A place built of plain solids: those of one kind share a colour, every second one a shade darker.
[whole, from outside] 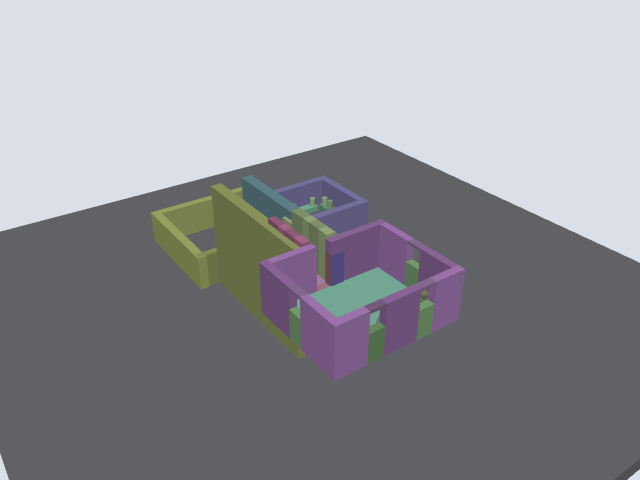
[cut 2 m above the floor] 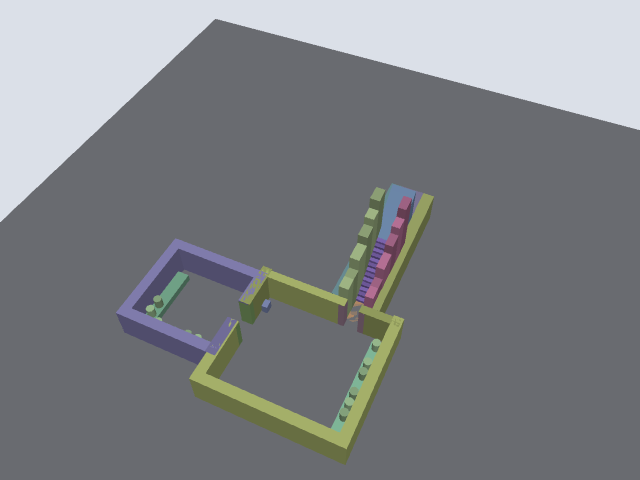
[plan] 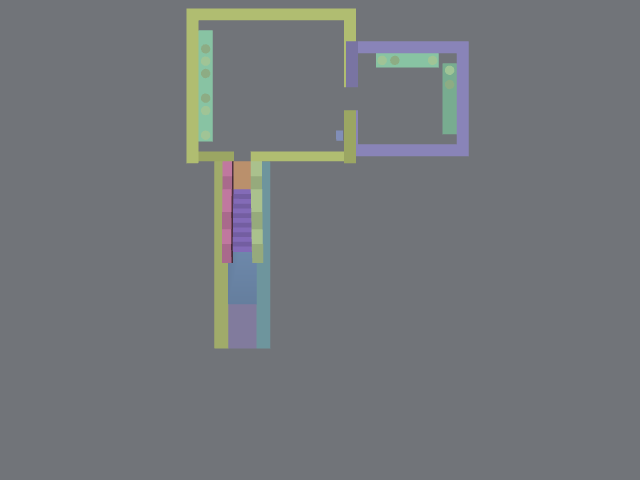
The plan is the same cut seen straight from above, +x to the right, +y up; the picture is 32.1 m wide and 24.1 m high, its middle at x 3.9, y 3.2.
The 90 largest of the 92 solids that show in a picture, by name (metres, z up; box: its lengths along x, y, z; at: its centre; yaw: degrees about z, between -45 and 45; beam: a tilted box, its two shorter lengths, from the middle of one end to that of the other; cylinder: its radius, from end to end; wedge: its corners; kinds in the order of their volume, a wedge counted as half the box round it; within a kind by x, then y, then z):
{
 "mass_rock_left_1": {"box": [0.7, 9.4, 7.32], "at": [-1.06, 2.45, 3.36]},
 "mass_rock_right_1": {"box": [0.7, 9.4, 7.32], "at": [1.06, 2.45, 3.36]},
 "wall_chamber_1": {"box": [0.6, 7.78, 2.66], "at": [-2.5, 10.94, 1.03]},
 "wall_chamber_2": {"box": [2.28, 0.5, 2.66], "at": [-1.56, 7.4, 1.03]},
 "wall_chamber_3": {"box": [8.51, 0.6, 2.66], "at": [1.45, 14.53, 1.03]},
 "wall_chamber_4": {"box": [5.19, 0.5, 2.66], "at": [3.01, 7.4, 1.03]},
 "wall_chamber_5": {"box": [0.6, 2.67, 2.66], "at": [5.41, 8.38, 1.03]},
 "wall_chamber_6": {"box": [0.6, 3.96, 2.66], "at": [5.41, 12.85, 1.03]},
 "wall_side_chamber_1": {"box": [0.6, 2.31, 2.51], "at": [5.51, 8.56, 0.95]},
 "wall_side_chamber_2": {"box": [0.6, 2.31, 2.51], "at": [5.51, 12.02, 0.95]},
 "wall_side_chamber_3": {"box": [6.16, 0.6, 2.51], "at": [8.29, 7.71, 0.95]},
 "wall_side_chamber_4": {"box": [6.16, 0.6, 2.51], "at": [8.29, 12.88, 0.95]},
 "wall_side_chamber_5": {"box": [0.6, 5.77, 2.51], "at": [11.07, 10.29, 0.95]},
 "wall_yard_1": {"box": [0.45, 2.62, 3.0], "at": [-3.29, -7.12, 5.63]},
 "wall_yard_2": {"box": [0.45, 2.62, 3.0], "at": [-3.29, -3.56, 5.63]},
 "wall_yard_3": {"box": [1.88, 0.45, 3.0], "at": [-2.58, -8.21, 5.63]},
 "wall_yard_4": {"box": [3.09, 0.45, 3.0], "at": [-1.97, -2.48, 5.63]},
 "wall_yard_5": {"box": [2.04, 0.45, 3.0], "at": [0.33, -8.21, 5.63]},
 "wall_yard_6": {"box": [3.75, 0.45, 3.0], "at": [2.3, -2.48, 5.63]},
 "wall_yard_7": {"box": [1.88, 0.45, 3.0], "at": [3.24, -8.21, 5.63]},
 "wall_yard_8": {"box": [0.45, 2.62, 3.0], "at": [3.95, -7.12, 5.63]},
 "wall_yard_9": {"box": [0.45, 2.62, 3.0], "at": [3.95, -3.56, 5.63]},
 "fill_under_steps_1": {"wedge": [[-0.72, -0.02, -0.3], [-0.72, -0.02, 4.22], [-0.72, 6.0, -0.3], [-0.72, 6.0, -0.24], [0.72, -0.02, -0.3], [0.72, -0.02, 4.22], [0.72, 6.0, -0.3], [0.72, 6.0, -0.24]]},
 "mass_under_head_1": {"box": [1.44, 2.24, 4.43], "at": [0.0, -1.13, 1.92]},
 "floor_yard_1": {"box": [6.79, 5.28, 0.3], "at": [0.33, -5.34, 4.28]},
 "rock_right_1": {"wedge": [[0.43, 5.74, 2.89], [0.43, 6.4, 2.89], [0.44, 5.74, -0.5], [0.44, 6.4, -0.5], [0.99, 5.74, -0.5], [0.99, 5.74, 2.89], [0.99, 6.4, -0.5], [0.99, 6.4, 2.89]]},
 "rock_right_2": {"wedge": [[0.43, 5.74, 3.76], [0.44, 5.74, -0.5], [0.45, 4.61, 3.76], [0.46, 4.61, -0.5], [1.0, 4.61, -0.5], [1.0, 4.61, 3.76], [1.0, 5.74, -0.5], [1.0, 5.74, 3.76]]},
 "rock_right_3": {"wedge": [[0.43, 6.4, 2.89], [0.43, 7.15, 2.89], [0.44, 6.4, -0.5], [0.44, 7.15, -0.5], [0.99, 6.4, -0.5], [0.99, 6.4, 2.89], [0.99, 7.15, -0.5], [0.99, 7.15, 2.89]]},
 "rock_right_4": {"wedge": [[0.44, 4.61, 4.43], [0.46, 3.74, 4.43], [0.46, 4.61, 0.38], [0.48, 3.74, 0.38], [1.02, 3.74, 0.38], [1.02, 3.74, 4.43], [1.02, 4.61, 0.38], [1.02, 4.61, 4.43]]},
 "rock_right_5": {"wedge": [[0.46, 3.74, 5.0], [0.47, 3.0, 5.0], [0.48, 3.74, 1.04], [0.49, 3.0, 1.04], [1.03, 3.0, 1.04], [1.03, 3.0, 5.0], [1.03, 3.74, 1.04], [1.03, 3.74, 5.0]]},
 "rock_right_6": {"wedge": [[0.47, 3.0, 5.73], [0.48, 3.0, 1.62], [0.5, 2.05, 5.73], [0.52, 2.05, 1.62], [1.05, 2.05, 1.62], [1.05, 2.05, 5.73], [1.05, 3.0, 1.62], [1.05, 3.0, 5.73]]},
 "rock_right_7": {"wedge": [[0.5, 2.05, 6.48], [0.51, 1.08, 6.48], [0.51, 2.05, 2.35], [0.53, 1.08, 2.35], [1.07, 1.08, 2.35], [1.07, 1.08, 6.48], [1.07, 2.05, 2.35], [1.07, 2.05, 6.48]]},
 "rock_right_8": {"wedge": [[0.51, 1.08, 7.32], [0.52, 1.08, 3.1], [0.53, 0.0, 7.32], [0.54, 0.0, 3.1], [1.08, 0.0, 3.1], [1.08, 0.0, 7.32], [1.08, 1.08, 3.1], [1.08, 1.08, 7.32]]},
 "rock_right_9": {"wedge": [[0.52, -2.25, 7.32], [0.53, -2.25, 3.93], [0.53, -1.49, 7.32], [0.54, -1.49, 3.93], [1.08, -2.25, 3.93], [1.08, -2.25, 7.32], [1.08, -1.49, 3.93], [1.08, -1.49, 7.32]]},
 "rock_right_10": {"wedge": [[0.53, -1.49, 7.32], [0.53, -0.56, 7.32], [0.54, -1.49, 3.93], [0.54, -0.56, 3.93], [1.09, -1.49, 3.93], [1.09, -1.49, 7.32], [1.09, -0.56, 3.93], [1.09, -0.56, 7.32]]},
 "rock_right_11": {"wedge": [[0.53, -0.56, 7.32], [0.53, 0.0, 7.32], [0.54, -0.56, 3.93], [0.54, 0.0, 3.93], [1.09, -0.56, 3.93], [1.09, -0.56, 7.32], [1.09, 0.0, 3.93], [1.09, 0.0, 7.32]]},
 "rock_left_1": {"wedge": [[-1.03, -0.56, 3.93], [-1.03, -0.56, 7.32], [-1.03, 0.0, 3.93], [-1.03, 0.0, 7.32], [-0.56, -0.56, 7.32], [-0.54, 0.0, 7.32], [-0.47, -0.56, 3.93], [-0.46, 0.0, 3.93]]},
 "rock_left_2": {"wedge": [[-1.02, -1.49, 3.93], [-1.02, -1.49, 7.32], [-1.02, -0.56, 3.93], [-1.02, -0.56, 7.32], [-0.56, -0.56, 7.32], [-0.52, -1.49, 7.32], [-0.47, -0.56, 3.93], [-0.44, -1.49, 3.93]]},
 "rock_left_3": {"wedge": [[-1.02, 2.05, 1.62], [-1.02, 2.05, 5.73], [-1.02, 3.0, 1.62], [-1.02, 3.0, 5.73], [-0.57, 3.0, 5.73], [-0.54, 2.05, 5.73], [-0.47, 3.0, 1.62], [-0.44, 2.05, 1.62]]},
 "rock_left_4": {"wedge": [[-1.02, 3.0, 1.04], [-1.02, 3.0, 5.0], [-1.02, 3.74, 1.04], [-1.02, 3.74, 5.0], [-0.55, 3.0, 5.0], [-0.55, 3.74, 5.0], [-0.45, 3.0, 1.04], [-0.45, 3.74, 1.04]]},
 "rock_left_5": {"wedge": [[-1.02, 3.74, 0.38], [-1.02, 3.74, 4.43], [-1.02, 4.61, 0.38], [-1.02, 4.61, 4.43], [-0.56, 4.61, 4.43], [-0.54, 3.74, 4.43], [-0.46, 4.61, 0.38], [-0.44, 3.74, 0.38]]},
 "rock_left_6": {"wedge": [[-1.01, -2.25, 3.93], [-1.01, -2.25, 7.32], [-1.01, -1.49, 3.93], [-1.01, -1.49, 7.32], [-0.55, -2.25, 7.32], [-0.52, -1.49, 7.32], [-0.47, -2.25, 3.93], [-0.44, -1.49, 3.93]]},
 "rock_left_7": {"wedge": [[-1.01, 0.0, 3.1], [-1.01, 0.0, 7.32], [-1.01, 1.08, 3.1], [-1.01, 1.08, 7.32], [-0.54, 0.0, 7.32], [-0.54, 1.08, 7.32], [-0.44, 0.0, 3.1], [-0.44, 1.08, 3.1]]},
 "rock_left_8": {"wedge": [[-1.0, 4.61, -0.5], [-1.0, 4.61, 3.76], [-1.0, 5.74, -0.5], [-1.0, 5.74, 3.76], [-0.54, 4.61, 3.76], [-0.54, 5.74, 3.76], [-0.43, 4.61, -0.5], [-0.43, 5.74, -0.5]]},
 "rock_left_9": {"wedge": [[-0.99, 5.74, -0.5], [-0.99, 5.74, 2.89], [-0.99, 6.4, -0.5], [-0.99, 6.4, 2.89], [-0.52, 6.4, 2.89], [-0.51, 5.74, 2.89], [-0.43, 5.74, -0.5], [-0.43, 6.4, -0.5]]},
 "rock_left_10": {"wedge": [[-0.99, 6.4, -0.5], [-0.99, 6.4, 2.89], [-0.99, 7.15, -0.5], [-0.99, 7.15, 2.89], [-0.52, 6.4, 2.89], [-0.52, 7.15, 2.89], [-0.43, 6.4, -0.5], [-0.43, 7.15, -0.5]]},
 "bench_1": {"box": [0.72, 5.58, 0.48], "at": [-1.84, 10.94, 0.19]},
 "bench_2": {"box": [3.16, 0.72, 0.47], "at": [8.29, 12.22, 0.19]},
 "bench_3": {"box": [0.72, 3.57, 0.49], "at": [10.41, 10.29, 0.19]},
 "wall_yard_under_light_1": {"box": [0.45, 0.95, 1.75], "at": [-3.29, -5.34, 5.0]},
 "wall_yard_under_light_2": {"box": [0.95, 0.45, 1.75], "at": [-1.16, -8.21, 5.0]},
 "wall_yard_under_light_3": {"box": [0.95, 0.45, 1.75], "at": [1.83, -8.21, 5.0]},
 "wall_yard_under_light_4": {"box": [0.45, 0.95, 1.75], "at": [3.95, -5.34, 5.0]},
 "floor_upper_1": {"box": [1.8, 1.95, 0.4], "at": [0.0, -1.28, 4.23]},
 "tread_1": {"wedge": [[-0.72, 2.59, 1.84], [-0.72, 2.59, 2.31], [-0.72, 2.87, 1.84], [-0.72, 2.87, 2.3], [0.72, 2.59, 1.84], [0.72, 2.59, 2.32], [0.72, 2.87, 1.84], [0.72, 2.87, 2.31]]},
 "tread_2": {"wedge": [[-0.72, 2.83, 1.66], [-0.72, 2.83, 2.14], [-0.72, 3.11, 1.66], [-0.72, 3.11, 2.13], [0.72, 2.83, 1.66], [0.72, 2.83, 2.14], [0.72, 3.11, 1.66], [0.72, 3.11, 2.13]]},
 "tread_3": {"wedge": [[-0.72, 3.07, 1.48], [-0.72, 3.07, 1.96], [-0.72, 3.35, 1.48], [-0.72, 3.35, 1.95], [0.72, 3.07, 1.48], [0.72, 3.07, 1.96], [0.72, 3.35, 1.48], [0.72, 3.35, 1.95]]},
 "tread_4": {"wedge": [[-0.72, 3.3, 1.3], [-0.72, 3.3, 1.78], [-0.72, 3.59, 1.3], [-0.72, 3.59, 1.77], [0.72, 3.3, 1.3], [0.72, 3.3, 1.79], [0.72, 3.59, 1.3], [0.72, 3.59, 1.77]]},
 "tread_5": {"wedge": [[-0.72, 3.55, 1.13], [-0.72, 3.55, 1.61], [-0.72, 3.83, 1.13], [-0.72, 3.83, 1.59], [0.72, 3.55, 1.13], [0.72, 3.55, 1.61], [0.72, 3.83, 1.13], [0.72, 3.83, 1.6]]},
 "tread_6": {"wedge": [[-0.72, 3.79, 0.95], [-0.72, 3.79, 1.44], [-0.72, 4.07, 0.95], [-0.72, 4.07, 1.42], [0.72, 3.79, 0.95], [0.72, 3.79, 1.44], [0.72, 4.07, 0.95], [0.72, 4.07, 1.42]]},
 "tread_7": {"wedge": [[-0.72, 4.02, 0.77], [-0.72, 4.02, 1.25], [-0.72, 4.31, 0.77], [-0.72, 4.31, 1.24], [0.72, 4.02, 0.77], [0.72, 4.02, 1.25], [0.72, 4.3, 0.77], [0.72, 4.3, 1.24]]},
 "tread_8": {"wedge": [[-0.72, 4.27, 0.59], [-0.72, 4.27, 1.07], [-0.72, 4.55, 0.59], [-0.72, 4.55, 1.07], [0.72, 4.27, 0.59], [0.72, 4.27, 1.07], [0.72, 4.54, 0.59], [0.72, 4.54, 1.06]]},
 "tread_9": {"wedge": [[-0.72, 4.5, 0.42], [-0.72, 4.5, 0.9], [-0.72, 4.79, 0.42], [-0.72, 4.79, 0.89], [0.72, 4.5, 0.42], [0.72, 4.5, 0.89], [0.72, 4.78, 0.42], [0.72, 4.78, 0.88]]},
 "tread_10": {"wedge": [[-0.72, 4.75, 0.24], [-0.72, 4.75, 0.72], [-0.72, 5.03, 0.24], [-0.72, 5.03, 0.71], [0.72, 4.74, 0.24], [0.72, 4.74, 0.72], [0.72, 5.02, 0.24], [0.72, 5.02, 0.71]]},
 "tread_11": {"wedge": [[-0.72, 4.99, 0.06], [-0.72, 4.99, 0.54], [-0.72, 5.27, 0.06], [-0.72, 5.27, 0.53], [0.72, 4.98, 0.06], [0.72, 4.98, 0.54], [0.72, 5.26, 0.06], [0.72, 5.26, 0.53]]},
 "tread_12": {"wedge": [[-0.72, 5.23, -0.11], [-0.72, 5.23, 0.37], [-0.72, 5.51, -0.11], [-0.72, 5.51, 0.36], [0.72, 5.22, -0.11], [0.72, 5.22, 0.37], [0.72, 5.5, -0.11], [0.72, 5.5, 0.35]]},
 "tread_13": {"wedge": [[-0.72, 5.46, -0.3], [-0.72, 5.46, 0.19], [-0.72, 5.75, -0.3], [-0.72, 5.75, 0.18], [0.72, 5.46, -0.3], [0.72, 5.46, 0.18], [0.72, 5.74, -0.3], [0.72, 5.74, 0.18]]},
 "floor_lower_1": {"box": [1.8, 1.77, 0.4], "at": [0.0, 6.27, -0.2]},
 "cask_1": {"cylinder": 0.23, "from": [-1.84, 8.46, 0.43], "to": [-1.84, 8.46, 1.05]},
 "cask_2": {"cylinder": 0.23, "from": [-1.84, 9.7, 0.43], "to": [-1.84, 9.7, 1.05]},
 "cask_3": {"cylinder": 0.23, "from": [-1.84, 10.32, 0.43], "to": [-1.84, 10.32, 1.05]},
 "cask_4": {"cylinder": 0.23, "from": [-1.84, 11.56, 0.43], "to": [-1.84, 11.56, 1.05]},
 "cask_5": {"cylinder": 0.23, "from": [-1.84, 12.18, 0.43], "to": [-1.84, 12.18, 1.05]},
 "cask_6": {"cylinder": 0.23, "from": [-1.84, 12.8, 0.43], "to": [-1.84, 12.8, 1.05]},
 "cask_7": {"cylinder": 0.23, "from": [7.02, 12.22, 0.42], "to": [7.02, 12.22, 1.04]},
 "cask_8": {"cylinder": 0.23, "from": [7.66, 12.22, 0.42], "to": [7.66, 12.22, 1.04]},
 "cask_9": {"cylinder": 0.23, "from": [9.55, 12.22, 0.42], "to": [9.55, 12.22, 1.04]},
 "cask_10": {"cylinder": 0.23, "from": [10.41, 11.01, 0.44], "to": [10.41, 11.01, 1.06]},
 "cask_11": {"cylinder": 0.23, "from": [10.41, 11.72, 0.44], "to": [10.41, 11.72, 1.06]},
 "jamb_side_mouth_1": {"box": [0.7, 0.35, 1.95], "at": [5.46, 9.54, 0.93]},
 "jamb_side_mouth_2": {"box": [0.7, 0.35, 1.95], "at": [5.46, 11.04, 0.93]},
 "jamb_chamber_mouth_1": {"box": [0.35, 0.5, 2.01], "at": [-0.59, 7.4, 0.95]},
 "jamb_chamber_mouth_2": {"box": [0.35, 0.5, 2.01], "at": [0.59, 7.4, 0.95]},
 "jamb_cellar_door_1": {"box": [0.35, 0.45, 1.96], "at": [0.6, -2.48, 5.41]},
 "wall_yard_over_light_1": {"box": [0.45, 0.95, 0.15], "at": [-3.29, -5.34, 7.05]},
 "wall_yard_over_light_2": {"box": [0.95, 0.45, 0.15], "at": [-1.16, -8.21, 7.05]},
 "wall_yard_over_light_3": {"box": [0.95, 0.45, 0.15], "at": [1.83, -8.21, 7.05]},
 "wall_yard_over_light_4": {"box": [0.45, 0.95, 0.15], "at": [3.95, -5.34, 7.05]},
 "threshold_cellar_door_1": {"box": [1.55, 0.45, 0.3], "at": [0.0, -2.48, 4.28]},
 "door_leaf_cellar_door_1": {"box": [0.83, 0.06, 1.94], "at": [0.88, -2.74, 5.4]}
}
